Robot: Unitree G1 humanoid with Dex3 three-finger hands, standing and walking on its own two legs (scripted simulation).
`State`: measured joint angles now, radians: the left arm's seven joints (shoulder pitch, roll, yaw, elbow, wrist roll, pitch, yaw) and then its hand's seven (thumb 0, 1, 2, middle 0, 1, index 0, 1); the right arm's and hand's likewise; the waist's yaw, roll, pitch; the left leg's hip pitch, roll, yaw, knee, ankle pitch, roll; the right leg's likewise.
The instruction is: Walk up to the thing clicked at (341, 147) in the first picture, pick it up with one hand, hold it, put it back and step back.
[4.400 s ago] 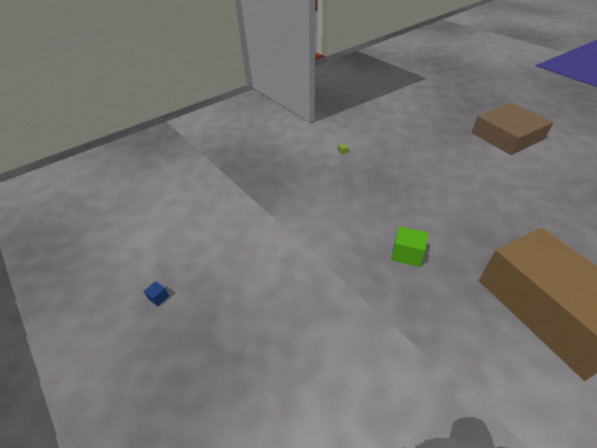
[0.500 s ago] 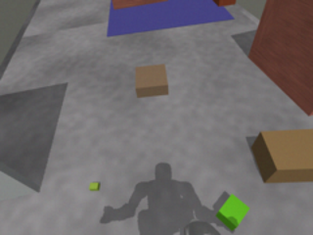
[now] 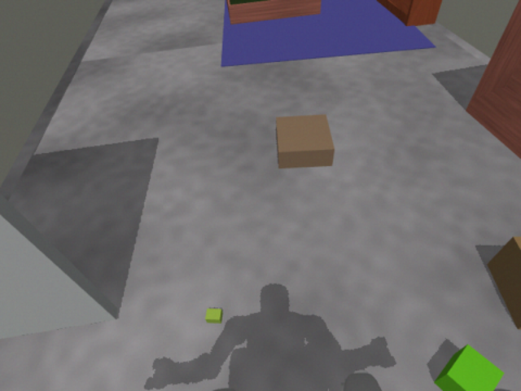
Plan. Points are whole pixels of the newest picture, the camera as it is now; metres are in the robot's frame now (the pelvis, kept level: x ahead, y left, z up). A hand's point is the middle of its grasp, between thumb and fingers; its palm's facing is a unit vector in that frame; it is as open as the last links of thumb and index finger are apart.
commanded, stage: walk up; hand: left
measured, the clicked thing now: (214, 315) +0.51 +0.26 -0.69
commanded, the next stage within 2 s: none
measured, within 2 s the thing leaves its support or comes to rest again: neither
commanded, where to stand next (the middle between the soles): +0.11 +0.02 m, yaw -2 degrees
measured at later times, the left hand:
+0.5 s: hand (111, 371) +0.20 +0.30 -0.12, palm faces -0.13 -0.93 -0.34, open 7.4 cm
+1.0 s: hand out of the picture +0.16 +0.31 -0.10, palm faces -0.09 -0.92 -0.38, open 7.4 cm
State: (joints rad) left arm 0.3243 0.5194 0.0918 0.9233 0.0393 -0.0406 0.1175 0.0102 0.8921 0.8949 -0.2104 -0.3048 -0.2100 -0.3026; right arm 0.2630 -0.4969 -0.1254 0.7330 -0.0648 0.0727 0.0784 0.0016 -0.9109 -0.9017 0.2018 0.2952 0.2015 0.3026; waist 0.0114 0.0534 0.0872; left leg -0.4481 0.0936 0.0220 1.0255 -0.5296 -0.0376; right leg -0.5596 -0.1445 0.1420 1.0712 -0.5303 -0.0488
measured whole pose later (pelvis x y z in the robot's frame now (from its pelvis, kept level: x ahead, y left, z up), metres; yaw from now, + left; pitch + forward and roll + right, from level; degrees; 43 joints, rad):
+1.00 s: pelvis +0.05 +0.04 +0.05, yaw -4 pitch -3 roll +1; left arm 0.10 0.40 0.05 1.02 0.02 0.05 -0.02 0.01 0.90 0.90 -0.20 -0.30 -0.20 -0.30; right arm 0.12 -0.40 -0.02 1.01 0.00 -0.02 -0.03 0.00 -0.91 -0.90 0.21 0.30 0.21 0.30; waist 0.00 -0.02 0.12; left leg -0.30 0.06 0.01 0.62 -0.28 -0.05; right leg -0.31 -0.01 0.01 0.70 -0.35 -0.02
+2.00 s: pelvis +0.06 +0.05 +0.06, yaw -3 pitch -2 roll +0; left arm 0.09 0.35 0.05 1.06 0.02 0.05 -0.03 0.01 0.90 0.90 -0.20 -0.30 -0.20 -0.30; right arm 0.08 -0.37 0.00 1.07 -0.01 -0.02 -0.02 0.00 -0.91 -0.90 0.21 0.30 0.21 0.30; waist 0.01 -0.01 0.07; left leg -0.24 0.06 -0.02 0.47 -0.20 -0.05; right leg -0.21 -0.01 -0.02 0.49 -0.25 0.00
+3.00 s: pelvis +0.07 +0.06 +0.07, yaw -3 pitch -2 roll +0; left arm 0.10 0.35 0.01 1.13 0.01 -0.01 -0.01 0.01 0.90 0.90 -0.20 -0.30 -0.20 -0.30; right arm 0.09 -0.35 0.00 1.13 -0.01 0.00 0.01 0.00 -0.91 -0.90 0.21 0.30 0.20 0.30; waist 0.00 0.00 0.05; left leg -0.14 0.05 0.00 0.34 -0.16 -0.04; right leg -0.11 -0.02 -0.02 0.35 -0.20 0.02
